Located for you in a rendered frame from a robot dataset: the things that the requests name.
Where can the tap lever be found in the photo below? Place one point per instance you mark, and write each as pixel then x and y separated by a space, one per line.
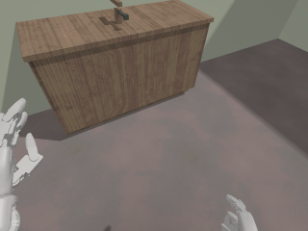
pixel 125 16

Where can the counter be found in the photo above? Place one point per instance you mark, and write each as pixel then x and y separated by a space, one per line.
pixel 95 66

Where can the robot right hand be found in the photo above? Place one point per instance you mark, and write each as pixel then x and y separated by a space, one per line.
pixel 242 221

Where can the robot left forearm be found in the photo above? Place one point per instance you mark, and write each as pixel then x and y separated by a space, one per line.
pixel 10 218

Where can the robot left hand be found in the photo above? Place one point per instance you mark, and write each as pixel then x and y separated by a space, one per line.
pixel 11 124

